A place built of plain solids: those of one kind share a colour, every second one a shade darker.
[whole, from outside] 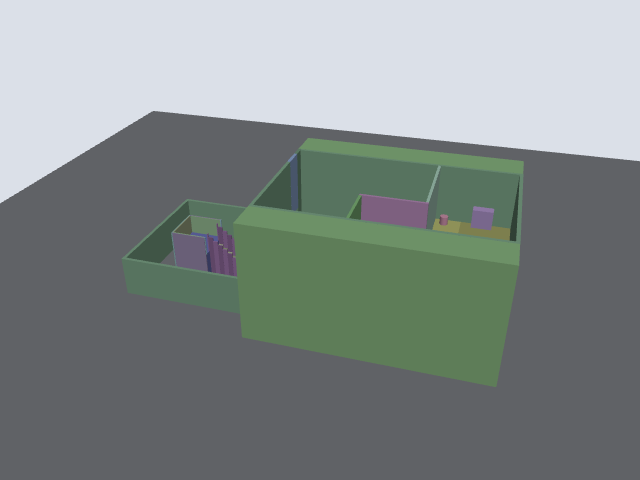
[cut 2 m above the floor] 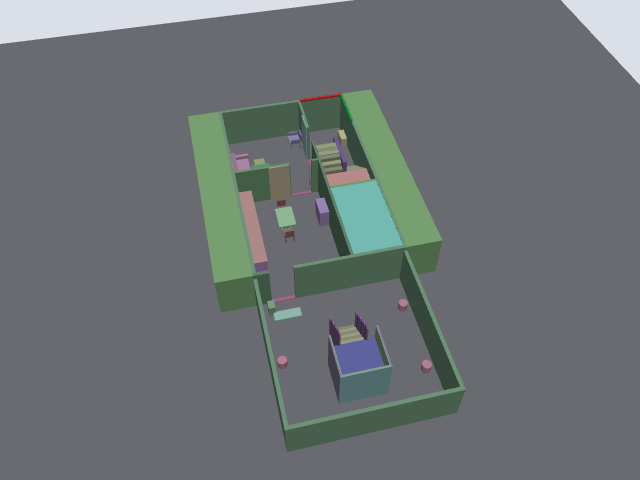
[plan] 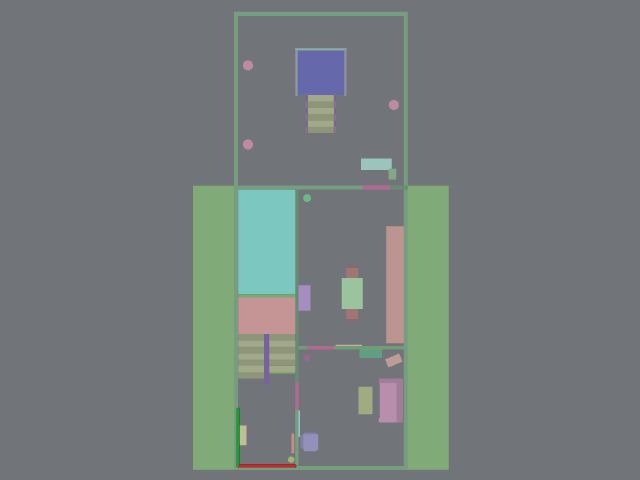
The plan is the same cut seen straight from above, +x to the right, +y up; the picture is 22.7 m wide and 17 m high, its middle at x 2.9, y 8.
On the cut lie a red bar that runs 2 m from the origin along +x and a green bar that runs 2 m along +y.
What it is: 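A terraced town house, two up and two down, 5.9 m between the party walls, 9.8 m deep; a hall 0.92 m wide; a stair of 15 risers of 178 mm on goings of 225 mm, 0.92 m wide, straight between the party wall and the hall's partition, up a first flight to a half landing at the back, then back toward the front up a second flight beside it, a wall between them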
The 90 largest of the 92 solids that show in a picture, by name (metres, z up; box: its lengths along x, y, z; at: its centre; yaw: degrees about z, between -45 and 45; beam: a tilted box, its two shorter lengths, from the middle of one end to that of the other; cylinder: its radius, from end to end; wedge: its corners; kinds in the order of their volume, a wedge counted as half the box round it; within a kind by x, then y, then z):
{
 "neighbour_1": {"box": [1.46, 10.07, 5.32], "at": [-0.87, 4.89, 2.61]},
 "neighbour_2": {"box": [1.46, 10.07, 5.32], "at": [6.73, 4.89, 2.61]},
 "wall_1": {"box": [0.15, 10.09, 5.32], "at": [-0.07, 4.89, 2.61]},
 "wall_2": {"box": [0.15, 6.3, 1.85], "at": [-0.07, 12.94, 0.88]},
 "wall_3": {"box": [0.12, 2.0, 2.62], "at": [2.08, 1.0, 1.26]},
 "wall_4": {"box": [0.12, 6.83, 2.62], "at": [2.08, 6.37, 1.26]},
 "wall_5": {"box": [4.56, 0.15, 5.32], "at": [2.13, 9.86, 2.61]},
 "wall_6": {"box": [6.16, 0.15, 5.32], "at": [2.93, -0.07, 2.61]},
 "wall_7": {"box": [6.16, 0.15, 1.85], "at": [2.93, 16.01, 0.88]},
 "wall_8": {"box": [0.63, 0.15, 5.32], "at": [5.7, 9.86, 2.61]},
 "wall_9": {"box": [0.15, 10.09, 5.32], "at": [5.94, 4.89, 2.61]},
 "wall_10": {"box": [0.15, 6.3, 1.85], "at": [5.94, 12.94, 0.88]},
 "behind_landing_1": {"box": [2.02, 3.7, 2.62], "at": [1.01, 7.93, 1.26]},
 "tread_1": {"box": [0.92, 0.23, 0.23], "at": [0.46, 3.2, 0.06]},
 "tread_2": {"box": [0.92, 0.23, 0.41], "at": [0.46, 3.43, 0.15]},
 "tread_3": {"box": [0.92, 0.23, 0.58], "at": [0.46, 3.66, 0.24]},
 "tread_4": {"box": [0.92, 0.23, 0.76], "at": [0.46, 3.88, 0.33]},
 "tread_5": {"box": [0.92, 0.23, 0.94], "at": [0.46, 4.11, 0.42]},
 "tread_6": {"box": [0.92, 0.23, 1.12], "at": [0.46, 4.33, 0.51]},
 "tread_7": {"box": [0.92, 0.23, 1.3], "at": [0.46, 4.56, 0.6]},
 "tread_8": {"box": [0.92, 0.23, 2.55], "at": [1.56, 3.43, 1.22]},
 "tread_9": {"box": [0.92, 0.23, 2.37], "at": [1.56, 3.66, 1.13]},
 "tread_10": {"box": [0.92, 0.23, 2.19], "at": [1.56, 3.88, 1.04]},
 "tread_11": {"box": [0.92, 0.23, 2.01], "at": [1.56, 4.11, 0.96]},
 "tread_12": {"box": [0.92, 0.23, 1.83], "at": [1.56, 4.33, 0.87]},
 "tread_13": {"box": [0.92, 0.23, 1.65], "at": [1.56, 4.56, 0.78]},
 "tread_14": {"box": [0.92, 0.23, 0.23], "at": [2.93, 11.9, 0.06]},
 "tread_15": {"box": [0.92, 0.23, 0.41], "at": [2.93, 12.12, 0.15]},
 "tread_16": {"box": [0.92, 0.23, 0.58], "at": [2.93, 12.35, 0.24]},
 "tread_17": {"box": [0.92, 0.23, 0.76], "at": [2.93, 12.57, 0.33]},
 "tread_18": {"box": [0.92, 0.23, 0.94], "at": [2.93, 12.8, 0.42]},
 "tread_19": {"box": [0.92, 0.23, 1.12], "at": [2.93, 13.02, 0.51]},
 "half_landing_1": {"box": [2.02, 1.29, 1.48], "at": [1.01, 5.32, 0.69]},
 "plat_1": {"box": [1.72, 1.6, 1.3], "at": [2.93, 13.94, 0.6]},
 "kitchen_run_units_1": {"box": [0.6, 4.14, 0.91], "at": [5.56, 6.41, 0.41]},
 "upper_floor_1": {"box": [5.88, 2.21, 0.1], "at": [2.93, 1.1, 2.62]},
 "upper_floor_2": {"box": [4.78, 1.15, 0.1], "at": [3.48, 2.75, 2.62]},
 "landing_end_wall_1": {"box": [2.02, 0.12, 5.32], "at": [1.01, 6.02, 2.61]},
 "upper_back_wall_1": {"box": [3.84, 0.12, 2.7], "at": [3.94, 3.38, 3.92]},
 "stair_spine_1": {"box": [0.18, 1.78, 3.72], "at": [1.01, 3.78, 1.81]},
 "upper_partition_1": {"box": [0.12, 2.77, 2.7], "at": [2.08, 4.7, 3.92]},
 "kitchen_wall_1": {"box": [0.3, 0.12, 2.62], "at": [2.29, 4.18, 1.26]},
 "kitchen_wall_2": {"box": [2.46, 0.12, 2.62], "at": [4.63, 4.18, 1.26]},
 "sofa_1": {"box": [0.65, 1.24, 0.37], "at": [5.34, 2.32, 0.24]},
 "sofa_2": {"box": [0.86, 0.16, 0.65], "at": [5.41, 1.62, 0.28]},
 "sofa_3": {"box": [0.86, 0.16, 0.65], "at": [5.41, 3.02, 0.28]},
 "sofa_4": {"box": [0.24, 1.56, 0.83], "at": [5.72, 2.32, 0.36]},
 "dresser_1": {"box": [0.42, 0.9, 0.92], "at": [2.35, 5.95, 0.41]},
 "dresser_2": {"box": [0.42, 0.9, 0.92], "at": [5.65, 1.26, 3.08]},
 "shelf_1": {"box": [0.8, 0.3, 1.95], "at": [4.7, 3.97, 0.93]},
 "guard_ground_1": {"box": [0.06, 1.6, 2.2], "at": [2.04, 13.94, 1.05]},
 "guard_ground_2": {"box": [0.06, 1.6, 2.2], "at": [3.82, 13.94, 1.05]},
 "back_wall_over_door_1": {"box": [0.99, 0.15, 2.74], "at": [4.9, 9.86, 3.9]},
 "guard_far_ground_1": {"box": [1.84, 0.06, 2.2], "at": [2.93, 14.77, 1.05]},
 "piece_1": {"box": [0.06, 0.23, 1.13], "at": [2.42, 11.9, 0.51]},
 "piece_2": {"box": [0.06, 0.23, 1.31], "at": [2.42, 12.12, 0.6]},
 "piece_3": {"box": [0.06, 0.23, 1.48], "at": [2.42, 12.35, 0.69]},
 "piece_4": {"box": [0.06, 0.23, 1.66], "at": [2.42, 12.57, 0.78]},
 "piece_5": {"box": [0.06, 0.23, 1.84], "at": [2.42, 12.8, 0.87]},
 "piece_6": {"box": [0.06, 0.23, 2.02], "at": [2.42, 13.02, 0.96]},
 "piece_7": {"box": [0.06, 0.23, 1.48], "at": [3.44, 12.35, 0.69]},
 "piece_8": {"box": [0.06, 0.23, 1.66], "at": [3.44, 12.57, 0.78]},
 "piece_9": {"box": [0.06, 0.23, 1.84], "at": [3.44, 12.8, 0.87]},
 "piece_10": {"box": [0.06, 0.23, 2.02], "at": [3.44, 13.02, 0.96]},
 "guard_whole_1": {"box": [0.06, 1.6, 0.9], "at": [2.07, 13.94, 1.7]},
 "guard_whole_2": {"box": [0.06, 1.6, 0.9], "at": [3.79, 13.94, 1.7]},
 "plant_pot_1": {"cylinder": 0.18, "from": [0.35, 11.39, 0.0], "to": [0.35, 11.39, 0.38]},
 "plant_pot_2": {"cylinder": 0.18, "from": [0.35, 14.19, 0.0], "to": [0.35, 14.19, 0.38]},
 "plant_pot_3": {"cylinder": 0.18, "from": [5.46, 2.92, 2.67], "to": [5.46, 2.92, 3.05]},
 "plant_pot_4": {"cylinder": 0.18, "from": [5.51, 12.79, 0.0], "to": [5.51, 12.79, 0.38]},
 "top_riser_1": {"box": [0.92, 0.06, 2.72], "at": [1.56, 3.3, 1.31]},
 "shoe_rack_1": {"box": [0.3, 0.7, 0.5], "at": [0.15, 1.08, 0.2]},
 "kitchen_run_worktop_1": {"box": [0.62, 4.14, 0.04], "at": [5.55, 6.41, 0.88]},
 "door_leaf_kitchen_1": {"box": [0.95, 0.05, 2.07], "at": [3.92, 4.27, 0.98]},
 "door_leaf_front_room_1": {"box": [0.05, 0.94, 2.07], "at": [2.17, 1.49, 0.98]},
 "guard_far_whole_1": {"box": [1.72, 0.06, 0.9], "at": [2.93, 14.74, 1.7]},
 "yard_step_1": {"box": [1.09, 0.41, 0.2], "at": [4.9, 10.69, 0.05]},
 "meeting_table_1": {"box": [0.75, 1.1, 0.07], "at": [4.04, 6.11, 0.7]},
 "bin_recycle_1": {"box": [0.28, 0.38, 0.55], "at": [5.46, 10.34, 0.23]},
 "box_cardboard_1": {"box": [0.54, 0.31, 0.33], "at": [5.51, 3.73, 0.12], "yaw": 23.0},
 "radiator_1": {"box": [0.1, 0.7, 0.6], "at": [1.94, 0.8, 0.42]},
 "coffee_table_1": {"box": [0.5, 0.98, 0.07], "at": [4.51, 2.32, 0.36]},
 "side_chair_1": {"box": [0.38, 0.08, 0.38], "at": [4.04, 5.17, 0.65]},
 "side_chair_2": {"box": [0.42, 0.42, 0.04], "at": [4.04, 5.41, 0.43]},
 "side_chair_3": {"box": [0.38, 0.08, 0.38], "at": [4.04, 7.05, 0.65]},
 "armchair_shell_1": {"box": [0.54, 0.55, 0.1], "at": [2.57, 0.85, 0.4]},
 "threshold_1": {"box": [0.13, 0.95, 0.07], "at": [2.08, 2.48, -0.01]},
 "threshold_2": {"box": [0.96, 0.13, 0.07], "at": [2.92, 4.18, -0.01]},
 "threshold_3": {"box": [0.97, 0.16, 0.08], "at": [4.9, 9.86, -0.01]},
 "bin_waste_1": {"cylinder": 0.14, "from": [2.44, 9.49, 0.0], "to": [2.44, 9.49, 0.31]}
}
